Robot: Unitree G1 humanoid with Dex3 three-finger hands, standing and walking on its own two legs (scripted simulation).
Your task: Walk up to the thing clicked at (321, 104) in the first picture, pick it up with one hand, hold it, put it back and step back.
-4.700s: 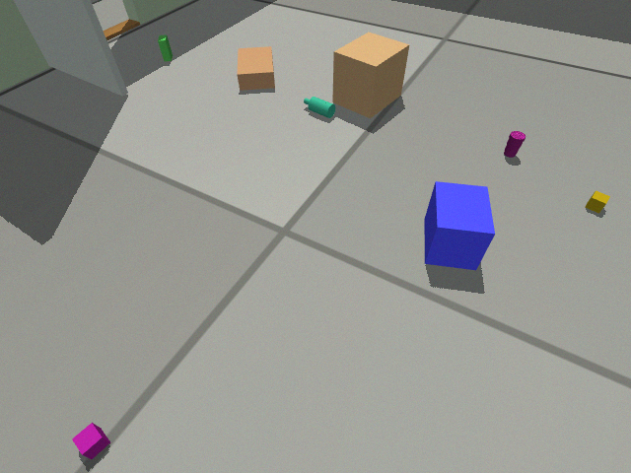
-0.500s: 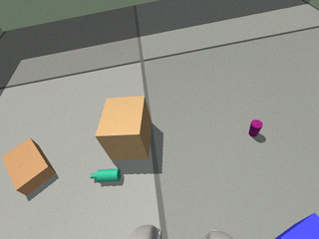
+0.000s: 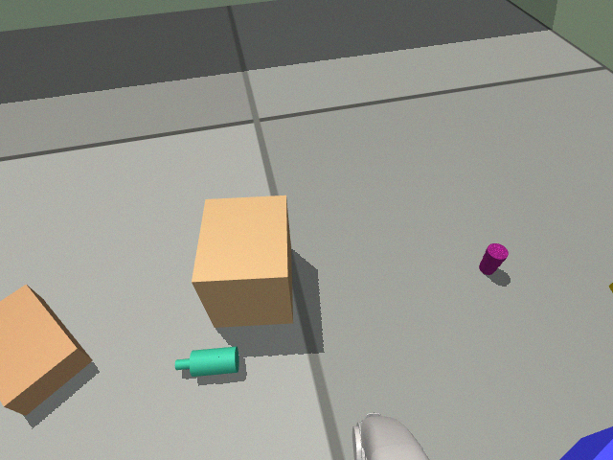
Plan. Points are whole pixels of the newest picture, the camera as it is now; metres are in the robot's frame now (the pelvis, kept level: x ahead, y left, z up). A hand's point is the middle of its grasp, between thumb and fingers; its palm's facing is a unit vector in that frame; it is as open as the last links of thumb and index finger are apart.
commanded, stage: walk up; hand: left
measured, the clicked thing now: (206, 362) +0.53 +0.31 -0.71
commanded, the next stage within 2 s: none
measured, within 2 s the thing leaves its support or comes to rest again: neither
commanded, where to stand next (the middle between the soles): +0.14 +0.05 m, yaw -2 degrees
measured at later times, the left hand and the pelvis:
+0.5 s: hand out of the picture +0.16 +0.38 -0.15, palm faces -0.03 -0.90 -0.44, open 7.4 cm; pelvis +0.07 +0.09 -0.02, yaw -2 degrees
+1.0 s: hand out of the picture +0.17 +0.33 -0.15, palm faces -0.07 -0.93 -0.37, open 7.4 cm; pelvis +0.08 +0.07 +0.00, yaw -3 degrees
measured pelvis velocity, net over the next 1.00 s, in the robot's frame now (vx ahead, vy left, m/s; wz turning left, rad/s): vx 0.08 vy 0.07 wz -0.05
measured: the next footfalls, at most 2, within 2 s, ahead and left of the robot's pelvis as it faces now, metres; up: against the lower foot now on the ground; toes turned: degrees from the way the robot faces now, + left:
right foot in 0.12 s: +0.17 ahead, -0.07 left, +0.00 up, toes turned -6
left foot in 0.42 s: +0.15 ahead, +0.19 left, +0.00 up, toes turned -3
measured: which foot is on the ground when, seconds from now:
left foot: down 0.00-0.16, up 0.18-0.40, down 0.42-1.00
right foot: up 0.00-0.10, down 0.12-0.44, up 0.46-0.64, down 0.66-1.00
